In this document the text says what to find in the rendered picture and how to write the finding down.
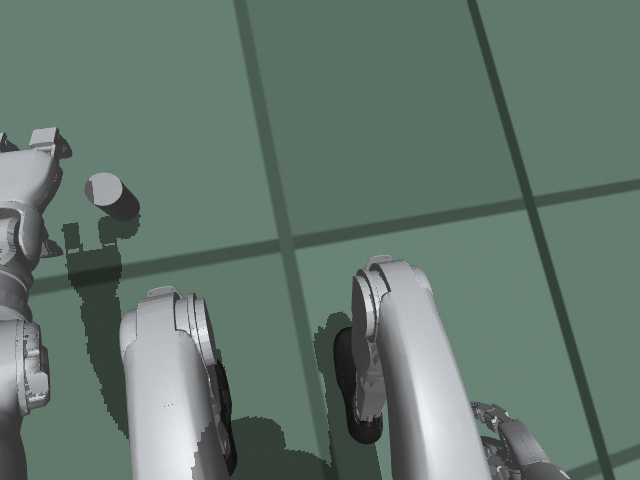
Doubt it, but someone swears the left robot foot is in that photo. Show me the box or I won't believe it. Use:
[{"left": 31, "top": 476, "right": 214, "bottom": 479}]
[{"left": 214, "top": 359, "right": 237, "bottom": 477}]

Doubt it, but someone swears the right robot hand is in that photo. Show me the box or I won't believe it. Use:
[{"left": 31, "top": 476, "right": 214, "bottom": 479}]
[{"left": 470, "top": 402, "right": 552, "bottom": 480}]

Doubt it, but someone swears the can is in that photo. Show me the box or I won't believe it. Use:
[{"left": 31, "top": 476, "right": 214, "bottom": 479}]
[{"left": 84, "top": 172, "right": 140, "bottom": 222}]

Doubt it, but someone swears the right robot arm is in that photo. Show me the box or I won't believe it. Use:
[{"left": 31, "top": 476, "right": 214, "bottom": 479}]
[{"left": 521, "top": 462, "right": 571, "bottom": 480}]

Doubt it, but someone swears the left robot arm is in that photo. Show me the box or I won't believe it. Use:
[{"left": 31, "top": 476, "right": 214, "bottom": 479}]
[{"left": 0, "top": 201, "right": 50, "bottom": 480}]

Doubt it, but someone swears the left robot hand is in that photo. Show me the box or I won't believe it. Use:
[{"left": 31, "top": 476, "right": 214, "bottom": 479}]
[{"left": 0, "top": 127, "right": 72, "bottom": 258}]

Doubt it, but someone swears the right robot foot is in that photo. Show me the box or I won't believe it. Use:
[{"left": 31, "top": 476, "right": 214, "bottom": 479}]
[{"left": 333, "top": 327, "right": 383, "bottom": 444}]

